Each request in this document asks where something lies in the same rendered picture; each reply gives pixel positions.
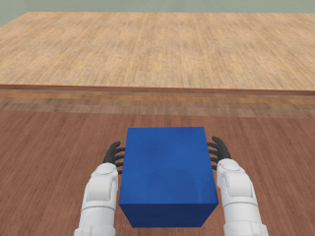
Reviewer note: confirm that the carton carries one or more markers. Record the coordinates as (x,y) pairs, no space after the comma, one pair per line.
(167,178)

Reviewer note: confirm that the right robot forearm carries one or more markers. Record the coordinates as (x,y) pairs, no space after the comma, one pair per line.
(240,207)

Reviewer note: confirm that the left robot hand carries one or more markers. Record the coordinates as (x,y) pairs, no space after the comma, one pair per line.
(110,156)

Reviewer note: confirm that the right robot hand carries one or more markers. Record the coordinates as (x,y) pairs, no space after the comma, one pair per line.
(221,152)

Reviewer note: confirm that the left robot forearm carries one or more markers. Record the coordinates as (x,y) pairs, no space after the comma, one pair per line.
(99,203)

